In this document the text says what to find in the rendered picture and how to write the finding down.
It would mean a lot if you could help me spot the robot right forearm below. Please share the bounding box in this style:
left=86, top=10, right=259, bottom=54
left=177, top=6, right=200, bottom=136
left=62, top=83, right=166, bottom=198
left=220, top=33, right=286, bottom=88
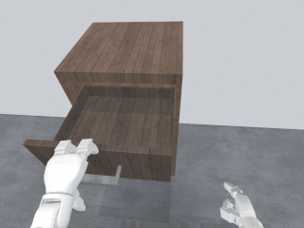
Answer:
left=238, top=216, right=263, bottom=228

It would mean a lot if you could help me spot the robot left forearm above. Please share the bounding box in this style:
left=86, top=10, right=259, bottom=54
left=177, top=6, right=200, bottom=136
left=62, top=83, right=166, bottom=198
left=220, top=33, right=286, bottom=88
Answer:
left=30, top=192, right=75, bottom=228

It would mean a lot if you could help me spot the drawer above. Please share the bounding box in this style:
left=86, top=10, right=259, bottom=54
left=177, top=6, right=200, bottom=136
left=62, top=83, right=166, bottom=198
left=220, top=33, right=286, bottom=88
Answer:
left=23, top=85, right=175, bottom=182

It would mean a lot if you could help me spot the cabinet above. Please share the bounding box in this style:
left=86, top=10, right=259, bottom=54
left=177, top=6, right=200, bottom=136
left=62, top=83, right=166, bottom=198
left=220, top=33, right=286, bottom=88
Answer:
left=53, top=21, right=183, bottom=176

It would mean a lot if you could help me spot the handle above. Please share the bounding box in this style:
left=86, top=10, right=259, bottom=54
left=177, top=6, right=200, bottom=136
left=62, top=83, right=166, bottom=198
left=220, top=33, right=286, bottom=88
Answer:
left=79, top=165, right=122, bottom=188

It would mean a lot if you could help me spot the robot left hand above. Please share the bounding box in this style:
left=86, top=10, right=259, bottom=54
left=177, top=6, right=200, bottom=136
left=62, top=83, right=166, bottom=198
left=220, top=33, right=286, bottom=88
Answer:
left=44, top=139, right=99, bottom=212

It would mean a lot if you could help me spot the robot right hand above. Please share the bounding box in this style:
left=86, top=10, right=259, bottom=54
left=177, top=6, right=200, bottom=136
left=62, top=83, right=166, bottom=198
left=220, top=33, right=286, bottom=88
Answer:
left=219, top=181, right=257, bottom=226

